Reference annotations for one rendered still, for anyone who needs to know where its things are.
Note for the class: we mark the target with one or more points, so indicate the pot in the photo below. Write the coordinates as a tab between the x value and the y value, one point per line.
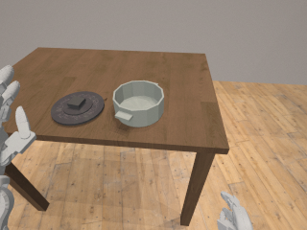
138	103

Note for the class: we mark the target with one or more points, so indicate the table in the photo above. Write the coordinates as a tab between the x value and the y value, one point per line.
191	119

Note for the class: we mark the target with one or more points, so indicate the lid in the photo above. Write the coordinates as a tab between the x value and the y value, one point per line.
72	116

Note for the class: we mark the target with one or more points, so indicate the left robot forearm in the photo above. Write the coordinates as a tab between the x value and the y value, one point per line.
6	202

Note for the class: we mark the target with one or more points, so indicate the knob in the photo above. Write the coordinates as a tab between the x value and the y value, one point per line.
76	102

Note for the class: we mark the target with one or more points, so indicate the left robot hand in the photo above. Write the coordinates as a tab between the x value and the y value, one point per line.
22	138

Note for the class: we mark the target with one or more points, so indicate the right robot hand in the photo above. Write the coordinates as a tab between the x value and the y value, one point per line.
238	219

